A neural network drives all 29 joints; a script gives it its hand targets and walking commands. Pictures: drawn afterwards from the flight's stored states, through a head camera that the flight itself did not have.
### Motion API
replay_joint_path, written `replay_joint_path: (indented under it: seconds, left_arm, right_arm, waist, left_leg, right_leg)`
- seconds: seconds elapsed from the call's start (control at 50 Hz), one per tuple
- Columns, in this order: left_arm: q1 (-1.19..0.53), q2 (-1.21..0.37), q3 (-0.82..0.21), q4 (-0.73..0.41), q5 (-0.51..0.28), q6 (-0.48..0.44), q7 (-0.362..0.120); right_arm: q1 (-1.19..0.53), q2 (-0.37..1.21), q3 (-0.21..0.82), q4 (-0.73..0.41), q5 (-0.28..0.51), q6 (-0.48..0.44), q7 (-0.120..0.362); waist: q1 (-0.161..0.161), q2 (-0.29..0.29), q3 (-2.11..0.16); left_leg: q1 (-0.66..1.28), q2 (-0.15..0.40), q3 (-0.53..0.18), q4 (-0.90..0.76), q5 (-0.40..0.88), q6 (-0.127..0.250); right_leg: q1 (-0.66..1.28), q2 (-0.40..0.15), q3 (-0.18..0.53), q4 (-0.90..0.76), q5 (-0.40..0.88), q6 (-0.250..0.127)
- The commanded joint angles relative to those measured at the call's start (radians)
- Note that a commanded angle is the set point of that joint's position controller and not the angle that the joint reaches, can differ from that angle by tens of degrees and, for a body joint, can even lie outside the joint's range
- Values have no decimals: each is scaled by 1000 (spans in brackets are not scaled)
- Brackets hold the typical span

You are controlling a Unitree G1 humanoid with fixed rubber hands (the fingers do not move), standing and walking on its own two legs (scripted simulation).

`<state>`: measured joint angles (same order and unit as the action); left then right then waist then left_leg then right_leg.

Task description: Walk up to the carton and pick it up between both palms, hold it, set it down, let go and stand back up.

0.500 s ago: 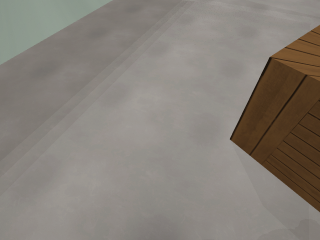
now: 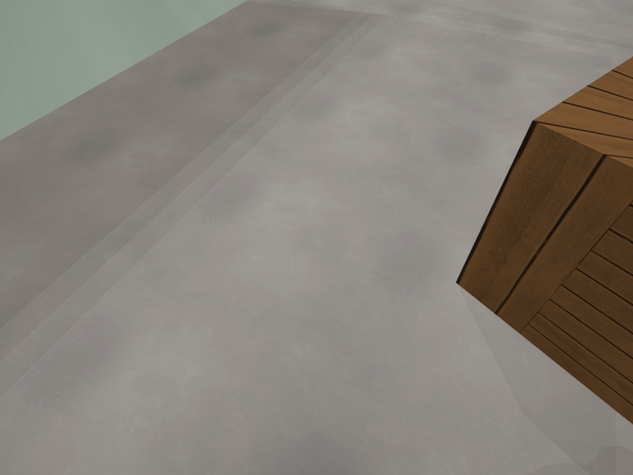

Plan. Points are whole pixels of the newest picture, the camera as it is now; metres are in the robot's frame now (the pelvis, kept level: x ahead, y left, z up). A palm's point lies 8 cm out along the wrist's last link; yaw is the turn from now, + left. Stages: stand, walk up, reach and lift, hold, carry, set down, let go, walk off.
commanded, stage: stand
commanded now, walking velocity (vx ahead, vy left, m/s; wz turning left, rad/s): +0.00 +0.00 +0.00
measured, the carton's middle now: out of the picture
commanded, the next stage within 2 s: walk up in 1.68 s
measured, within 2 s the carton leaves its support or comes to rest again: neither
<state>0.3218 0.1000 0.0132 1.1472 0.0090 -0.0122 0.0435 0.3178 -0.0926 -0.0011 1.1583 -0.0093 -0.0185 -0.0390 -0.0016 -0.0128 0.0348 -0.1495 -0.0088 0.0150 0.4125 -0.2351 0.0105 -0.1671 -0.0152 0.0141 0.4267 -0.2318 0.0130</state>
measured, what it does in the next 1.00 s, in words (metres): stands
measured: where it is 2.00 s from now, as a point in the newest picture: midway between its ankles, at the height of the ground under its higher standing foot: outside the picture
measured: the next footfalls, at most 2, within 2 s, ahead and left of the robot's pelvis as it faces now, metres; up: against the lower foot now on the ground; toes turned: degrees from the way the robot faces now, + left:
none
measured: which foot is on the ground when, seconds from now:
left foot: down 0.00-1.00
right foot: down 0.00-1.00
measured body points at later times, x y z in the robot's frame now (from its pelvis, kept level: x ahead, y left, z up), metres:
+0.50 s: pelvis +0.00 -0.01 +0.00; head +0.00 -0.01 +0.45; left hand -0.04 +0.18 -0.16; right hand -0.05 -0.21 -0.16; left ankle -0.01 +0.11 -0.74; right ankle +0.00 -0.13 -0.74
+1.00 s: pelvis +0.01 -0.01 +0.00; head +0.02 -0.01 +0.45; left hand -0.03 +0.18 -0.16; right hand -0.02 -0.21 -0.16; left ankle -0.01 +0.11 -0.74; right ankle +0.00 -0.13 -0.74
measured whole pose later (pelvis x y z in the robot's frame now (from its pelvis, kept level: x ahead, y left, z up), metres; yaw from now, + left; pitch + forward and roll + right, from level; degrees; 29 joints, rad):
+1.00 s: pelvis +0.01 -0.01 +0.00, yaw +0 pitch +0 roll +0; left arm 0.35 0.08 0.00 1.15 0.01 -0.02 0.04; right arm 0.34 -0.09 0.00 1.15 -0.01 -0.02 -0.04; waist 0.00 0.00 0.02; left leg -0.16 0.01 0.00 0.42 -0.25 -0.01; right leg -0.17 0.01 0.00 0.41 -0.24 -0.01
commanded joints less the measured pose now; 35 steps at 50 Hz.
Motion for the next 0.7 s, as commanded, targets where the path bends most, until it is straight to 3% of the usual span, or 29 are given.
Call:
replay_joint_path:
  seconds: [0.0,0.02,0.06,0.08,0.1,0.12,0.14,0.18,0.22,0.26,0.28,0.3,0.32,0.34,0.36,0.38,0.42,0.44,0.46,0.48,0.5,0.52,0.54,0.58,0.6,0.64,0.66,0.68]
  left_arm:
    - [105,20,-3,1,-3,-9,3]
    - [142,46,-3,18,3,-5,8]
    - [88,71,-1,-8,4,-3,8]
    - [76,117,15,-3,-2,-1,5]
    - [82,83,7,3,6,5,2]
    - [94,54,-2,2,5,-3,7]
    - [137,35,-7,15,-5,0,4]
    - [85,34,-5,-12,-5,-6,-2]
    - [116,69,-2,0,6,-5,0]
    - [96,85,1,-14,3,-11,-7]
    - [125,60,-2,-6,0,-11,-2]
    - [116,49,-7,5,-2,-6,-4]
    - [110,50,-6,-1,-7,-4,0]
    - [148,32,-6,20,-5,-3,2]
    - [134,38,-13,1,3,-4,-3]
    - [135,63,-6,-7,3,-6,-4]
    - [154,47,-4,7,1,6,-5]
    - [127,53,-4,-4,-6,4,-2]
    - [158,61,-1,5,2,-1,-4]
    - [115,91,8,3,-5,-1,5]
    - [130,100,12,-6,2,0,-1]
    - [96,68,1,-12,4,-4,2]
    - [136,87,9,-13,0,-7,-8]
    - [125,67,-1,-7,1,-5,2]
    - [122,62,0,3,-2,-13,-2]
    - [139,45,-9,3,-4,-12,0]
    - [129,90,5,-3,7,-8,5]
    - [150,52,-4,-4,-7,-4,5]
  right_arm:
    - [72,-93,-16,-24,2,-2,-5]
    - [128,-93,-19,0,1,-5,-1]
    - [87,-87,-20,-9,4,-4,-2]
    - [89,-71,-14,-20,-2,-3,6]
    - [84,-73,-14,-21,-1,-2,-1]
    - [94,-105,-23,-19,3,3,-4]
    - [93,-55,-11,-14,7,6,3]
    - [117,-43,-10,-7,4,13,-5]
    - [106,-103,-22,-7,-8,9,-5]
    - [85,-120,-25,-26,1,7,1]
    - [125,-106,-17,-3,-6,8,-2]
    - [127,-45,-6,-13,-4,6,4]
    - [120,-80,-14,-7,0,5,2]
    - [107,-100,-25,-18,2,4,3]
    - [131,-125,-28,-11,11,5,2]
    - [104,-95,-22,-13,5,7,-3]
    - [119,-78,-12,-11,4,8,-2]
    - [124,-73,-16,-16,6,5,0]
    - [143,-83,-15,-9,1,4,-5]
    - [126,-44,-4,-9,0,2,4]
    - [117,-18,4,-14,-8,5,0]
    - [120,-56,-10,-13,6,5,-6]
    - [115,-81,-13,-9,6,5,-4]
    - [109,-91,-22,-21,5,2,3]
    - [113,-64,-10,-22,-2,0,-2]
    - [104,-115,-30,-16,-2,-4,2]
    - [123,-71,-19,-9,3,-4,5]
    - [115,-84,-17,-8,-1,-5,3]
  waist:
    - [-1,-12,46]
    - [-3,36,62]
    - [1,-16,81]
    - [-5,14,94]
    - [-5,-15,81]
    - [-8,41,75]
    - [11,26,87]
    - [-14,-21,76]
    - [2,49,94]
    - [-4,-17,59]
    - [0,0,54]
    - [-13,-49,60]
    - [-6,-19,83]
    - [8,-3,69]
    - [-5,21,69]
    - [18,34,105]
    - [33,-25,105]
    - [5,-32,82]
    - [12,18,45]
    - [-11,4,89]
    - [9,25,76]
    - [-1,12,69]
    - [20,12,38]
    - [-15,-18,59]
    - [3,-19,70]
    - [4,27,59]
    - [-11,48,58]
    - [6,6,76]
  left_leg:
    - [-60,90,-104,-115,56,29]
    - [-63,85,-94,-103,45,24]
    - [-57,88,-79,-99,74,23]
    - [-73,74,-82,-113,46,20]
    - [-12,81,-83,-90,35,22]
    - [-32,92,-103,-116,15,32]
    - [-88,87,-106,-112,12,26]
    - [-37,75,-85,-86,62,21]
    - [-66,83,-81,-101,22,21]
    - [-43,79,-89,-85,14,28]
    - [-66,86,-95,-99,-11,32]
    - [-52,82,-78,-78,19,21]
    - [-93,86,-91,-96,33,31]
    - [-75,79,-93,-96,-1,20]
    - [-67,87,-95,-100,15,25]
    - [-109,77,-85,-96,-16,27]
    - [-115,66,-79,-88,16,7]
    - [-75,76,-73,-81,27,10]
    - [-39,82,-81,-76,29,24]
    - [-101,77,-76,-76,36,21]
    - [-74,82,-71,-78,40,14]
    - [-84,68,-69,-75,15,10]
    - [-40,68,-59,-73,15,7]
    - [-48,71,-66,-62,33,13]
    - [-65,90,-70,-78,72,16]
    - [-62,81,-64,-53,102,13]
    - [-74,68,-52,-68,63,4]
    - [-84,85,-66,-65,78,4]
  right_leg:
    - [4,-62,41,-57,98,-27]
    - [-2,-58,58,-81,80,-27]
    - [-48,-65,66,-79,89,-33]
    - [-35,-58,59,-73,67,-31]
    - [-93,-49,59,-96,21,-33]
    - [-79,-62,57,-82,48,-34]
    - [-25,-58,56,-77,65,-33]
    - [-85,-55,63,-74,44,-35]
    - [-62,-69,70,-95,39,-40]
    - [-83,-56,70,-98,22,-43]
    - [-36,-61,72,-90,8,-45]
    - [-78,-60,81,-81,9,-33]
    - [-36,-61,73,-86,36,-45]
    - [-48,-46,53,-71,34,-35]
    - [-60,-61,63,-78,48,-45]
    - [-70,-54,75,-91,41,-36]
    - [-60,-54,75,-100,14,-43]
    - [-79,-64,74,-104,11,-45]
    - [-65,-52,65,-93,33,-38]
    - [-51,-57,85,-104,37,-38]
    - [-69,-63,84,-107,27,-48]
    - [-64,-75,103,-116,2,-55]
    - [-76,-64,85,-116,-16,-47]
    - [-99,-54,84,-117,-7,-39]
    - [-56,-58,71,-100,58,-39]
    - [-37,-50,63,-98,96,-44]
    - [-44,-64,74,-106,65,-45]
    - [-36,-54,64,-111,76,-37]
